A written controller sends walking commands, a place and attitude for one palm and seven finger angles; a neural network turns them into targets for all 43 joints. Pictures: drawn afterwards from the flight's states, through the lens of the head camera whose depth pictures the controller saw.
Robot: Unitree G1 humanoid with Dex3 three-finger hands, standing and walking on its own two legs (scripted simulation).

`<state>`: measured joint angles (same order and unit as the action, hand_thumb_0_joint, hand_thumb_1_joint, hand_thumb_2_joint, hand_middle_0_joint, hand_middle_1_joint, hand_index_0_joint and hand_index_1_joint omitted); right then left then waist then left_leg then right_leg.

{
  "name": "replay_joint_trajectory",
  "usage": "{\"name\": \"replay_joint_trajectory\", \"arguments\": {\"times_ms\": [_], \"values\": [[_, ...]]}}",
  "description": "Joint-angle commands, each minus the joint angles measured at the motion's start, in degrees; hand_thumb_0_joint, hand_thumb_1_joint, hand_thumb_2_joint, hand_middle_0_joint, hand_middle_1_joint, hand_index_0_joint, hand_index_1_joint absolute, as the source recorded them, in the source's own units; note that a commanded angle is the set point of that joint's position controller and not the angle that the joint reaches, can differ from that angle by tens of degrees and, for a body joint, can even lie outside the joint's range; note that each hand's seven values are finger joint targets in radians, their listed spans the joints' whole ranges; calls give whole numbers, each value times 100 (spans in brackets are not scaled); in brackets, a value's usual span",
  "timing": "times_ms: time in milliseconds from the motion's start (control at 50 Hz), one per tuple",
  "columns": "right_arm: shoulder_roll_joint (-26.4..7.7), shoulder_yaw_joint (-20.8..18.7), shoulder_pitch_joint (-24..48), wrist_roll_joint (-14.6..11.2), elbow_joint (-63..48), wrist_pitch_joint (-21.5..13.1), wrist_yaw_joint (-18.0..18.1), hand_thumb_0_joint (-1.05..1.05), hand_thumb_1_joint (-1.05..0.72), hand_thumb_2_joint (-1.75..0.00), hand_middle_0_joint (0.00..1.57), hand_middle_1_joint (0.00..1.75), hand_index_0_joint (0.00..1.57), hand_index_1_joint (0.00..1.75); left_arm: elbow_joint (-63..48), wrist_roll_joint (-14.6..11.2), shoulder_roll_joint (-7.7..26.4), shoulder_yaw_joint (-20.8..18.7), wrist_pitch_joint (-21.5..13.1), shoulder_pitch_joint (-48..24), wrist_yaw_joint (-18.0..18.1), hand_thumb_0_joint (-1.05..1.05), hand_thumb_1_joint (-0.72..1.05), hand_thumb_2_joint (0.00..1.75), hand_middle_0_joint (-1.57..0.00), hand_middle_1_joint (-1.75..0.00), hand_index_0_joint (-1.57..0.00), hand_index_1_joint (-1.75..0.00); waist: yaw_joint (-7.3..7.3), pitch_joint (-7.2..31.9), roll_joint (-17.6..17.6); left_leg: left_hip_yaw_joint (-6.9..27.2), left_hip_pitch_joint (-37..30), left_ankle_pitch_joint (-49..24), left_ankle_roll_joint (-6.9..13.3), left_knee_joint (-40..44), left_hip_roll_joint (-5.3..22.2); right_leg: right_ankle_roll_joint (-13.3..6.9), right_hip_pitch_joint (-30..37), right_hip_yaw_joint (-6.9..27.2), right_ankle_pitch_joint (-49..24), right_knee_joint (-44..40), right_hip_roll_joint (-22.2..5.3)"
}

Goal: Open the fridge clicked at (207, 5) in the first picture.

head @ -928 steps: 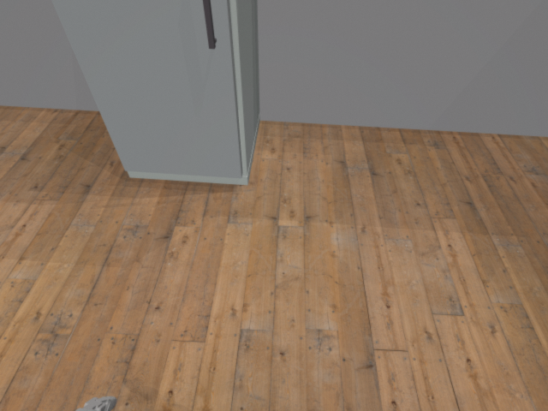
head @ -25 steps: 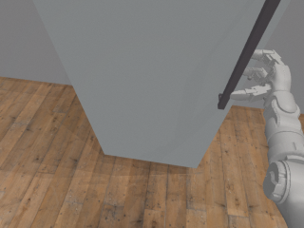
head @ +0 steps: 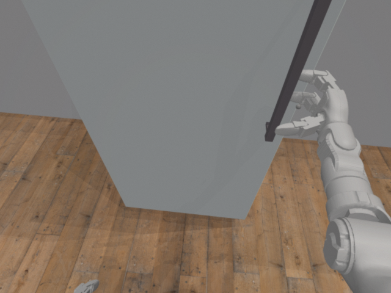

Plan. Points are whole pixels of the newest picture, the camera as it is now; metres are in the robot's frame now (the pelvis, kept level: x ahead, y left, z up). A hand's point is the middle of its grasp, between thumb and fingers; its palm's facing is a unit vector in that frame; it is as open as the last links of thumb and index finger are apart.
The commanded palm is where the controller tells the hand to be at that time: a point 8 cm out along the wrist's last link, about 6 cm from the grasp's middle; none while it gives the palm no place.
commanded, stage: slide the fingers in behind the handle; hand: right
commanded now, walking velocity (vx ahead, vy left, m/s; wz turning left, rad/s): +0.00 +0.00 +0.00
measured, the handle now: (290, 73) +0.53 -0.12 +0.19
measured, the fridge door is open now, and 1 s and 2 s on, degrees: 0 0 0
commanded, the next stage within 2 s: grip the handle and tug to test in 1.16 s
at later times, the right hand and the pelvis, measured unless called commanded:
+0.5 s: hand (279, 102) +0.48 -0.10 +0.15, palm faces -0.01 +1.00 +0.01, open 14.0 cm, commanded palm +0.45 -0.16 +0.15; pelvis +0.00 +0.01 +0.00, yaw +1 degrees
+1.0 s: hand (279, 101) +0.48 -0.10 +0.15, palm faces +0.00 +1.00 +0.00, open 14.0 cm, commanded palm +0.45 -0.15 +0.15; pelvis +0.00 +0.02 +0.00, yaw +0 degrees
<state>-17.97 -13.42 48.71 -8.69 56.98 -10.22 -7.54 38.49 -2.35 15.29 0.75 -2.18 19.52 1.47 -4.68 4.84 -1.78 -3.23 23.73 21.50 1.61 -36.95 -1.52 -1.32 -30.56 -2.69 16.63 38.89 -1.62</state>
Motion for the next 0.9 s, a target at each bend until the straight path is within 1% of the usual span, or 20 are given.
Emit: {"name": "replay_joint_trajectory", "arguments": {"times_ms": [0, 20, 100, 120, 160, 200, 220, 260, 300, 320, 340, 480, 600, 660, 680, 720, 780, 820, 840, 880], "values": [[-990, -108, 2966, -17, -1182, -422, 109, 0, 50, -30, 30, 120, 30, 120, -460, -16, 825, -302, -171, 400, 42, 0, 90, 90, -20, -30, -20, -30, -140, 1838, 18, 170, 386, -2020, -70, 445, -110, -87, 2073, 419, -1558, -203, 67], [-1077, -184, 2949, -6, -1132, -442, 152, 0, 50, -30, 30, 120, 30, 120, -450, 5, 844, -299, -162, 450, 42, 0, 90, 90, -20, -30, -20, -30, -139, 1817, 192, 166, 300, -2052, -67, 442, -106, -108, 1983, 417, -1594, -185, 70], [-1035, -140, 3060, 68, -1206, -476, 191, 0, 50, -30, 30, 120, 30, 120, -499, 3, 817, -292, -169, 420, 17, 0, 90, 90, -20, -30, -20, -30, -105, 1902, -90, 182, 300, -2053, -58, 400, -104, -78, 1990, 391, -1550, -210, 79], [-1119, -249, 2939, 74, -1183, -501, 233, 0, 50, -30, 30, 120, 30, 120, -498, 22, 831, -311, -164, 453, 19, 0, 90, 90, -20, -30, -20, -30, -82, 1952, 79, 183, 229, -2105, -51, 396, -109, -91, 2000, 405, -1653, -171, 74], [-837, -25, 2910, 64, -1257, -498, 225, 0, 50, -30, 30, 120, 30, 120, -512, 1, 791, -308, -171, 415, 4, 0, 90, 90, -20, -30, -20, -30, -109, 1975, -51, 174, 286, -2123, -61, 396, -117, -68, 2067, 384, -1661, -196, 64], [-739, 44, 2988, 37, -1151, -457, 239, 0, 50, -30, 30, 120, 30, 120, -469, -2, 803, -316, -182, 453, -1, 0, 90, 90, -20, -30, -20, -30, -169, 1792, 126, 169, 411, -1963, -79, 463, -137, -78, 2017, 391, -1472, -211, 50], [-915, -126, 2987, 18, -1146, -476, 267, 0, 50, -30, 30, 120, 30, 120, -447, 19, 832, -329, -178, 508, 14, 0, 90, 90, -20, -30, -20, -30, -141, 1830, 345, 173, 234, -2027, -73, 467, -133, -96, 1912, 399, -1511, -213, 65], [-740, 28, 3032, 46, -1205, -464, 289, 0, 50, -30, 30, 120, 30, 120, -463, 3, 795, -316, -191, 443, 10, 0, 90, 90, -20, -30, -20, -30, -142, 1822, 48, 181, 330, -1985, -74, 464, -126, -77, 1984, 374, -1457, -247, 66], [-716, 75, 3252, 76, -1216, -486, 343, 0, 50, -30, 30, 120, 30, 120, -393, 16, 786, -322, -215, 500, 7, 0, 90, 90, -20, -30, -20, -30, -192, 1773, 34, 182, 412, -1888, -79, 483, -129, -78, 1983, 387, -1369, -243, 63], [-919, -148, 3113, 97, -1141, -504, 411, 0, 50, -30, 30, 120, 30, 120, -362, 43, 812, -340, -212, 560, 13, 0, 90, 90, -20, -30, -20, -30, -149, 1830, 274, 181, 297, -1944, -76, 475, -135, -100, 1925, 393, -1431, -220, 68], [-880, -106, 3118, 100, -1228, -518, 429, 0, 50, -30, 30, 120, 30, 120, -410, 30, 801, -321, -221, 522, 1, 0, 90, 90, -20, -30, -20, -30, -105, 1935, 73, 205, 270, -1980, -76, 457, -123, -89, 1933, 378, -1435, -260, 77], [-1064, -216, 3226, 179, -1009, -567, 473, 0, 50, -30, 30, 120, 30, 120, -353, 50, 795, -319, -226, 598, 8, 0, 90, 90, -20, -30, -20, -30, -165, 1893, 182, 280, 99, -2095, -118, 505, -103, -117, 1702, 292, -1289, -263, 111], [-664, 63, 3143, 139, -1076, -591, 457, 0, 50, -30, 30, 120, 30, 120, -374, 34, 772, -346, -245, 581, -23, 0, 90, 90, -20, -30, -20, -30, -189, 1917, 79, 257, 187, -2155, -105, 513, -119, -111, 1869, 282, -1367, -249, 115], [-802, -113, 2988, 114, -994, -543, 509, 0, 50, -30, 30, 120, 30, 120, -380, 35, 786, -353, -227, 598, -32, 0, 90, 90, -20, -30, -20, -30, -119, 1909, 251, 282, 17, -2282, -124, 529, -107, -132, 1712, 240, -1353, -258, 143], [-765, -49, 3130, 115, -1093, -535, 517, 0, 50, -30, 30, 120, 30, 120, -372, 37, 778, -345, -225, 582, -29, 0, 90, 90, -20, -30, -20, -30, -173, 1920, 243, 305, -12, -2352, -140, 536, -96, -145, 1697, 228, -1362, -257, 154], [-1007, -218, 3006, 172, -1027, -537, 538, 0, 50, -30, 30, 120, 30, 120, -361, 52, 797, -352, -190, 626, -22, 0, 90, 90, -20, -30, -20, -30, -131, 1864, 416, 330, -170, -2473, -150, 546, -80, -169, 1553, 207, -1383, -250, 165], [-957, -153, 3076, 180, -1093, -528, 487, 0, 50, -30, 30, 120, 30, 120, -407, 39, 768, -328, -170, 558, -20, 0, 90, 90, -20, -30, -20, -30, -131, 1850, 208, 362, -181, -2586, -157, 550, -62, -165, 1564, 176, -1374, -262, 193], [-1014, -227, 3068, 128, -1173, -558, 457, 0, 50, -30, 30, 120, 30, 120, -421, 45, 783, -341, -152, 573, -6, 0, 90, 90, -20, -30, -20, -30, -137, 1949, 372, 366, -321, -2675, -166, 552, -61, -184, 1569, 171, -1442, -248, 201], [-1059, -271, 2949, 110, -1122, -551, 423, 0, 50, -30, 30, 120, 30, 120, -442, 27, 770, -326, -147, 531, -4, 0, 90, 90, -20, -30, -20, -30, -68, 1955, 272, 389, -374, -2796, -160, 539, -52, -173, 1548, 164, -1481, -259, 206], [-975, -179, 3013, 103, -1210, -563, 375, 0, 50, -30, 30, 120, 30, 120, -444, 19, 753, -329, -135, 513, 0, 0, 90, 90, -20, -30, -20, -30, -111, 1993, 282, 383, -381, -2917, -173, 525, -52, -177, 1619, 161, -1545, -248, 209]]}}
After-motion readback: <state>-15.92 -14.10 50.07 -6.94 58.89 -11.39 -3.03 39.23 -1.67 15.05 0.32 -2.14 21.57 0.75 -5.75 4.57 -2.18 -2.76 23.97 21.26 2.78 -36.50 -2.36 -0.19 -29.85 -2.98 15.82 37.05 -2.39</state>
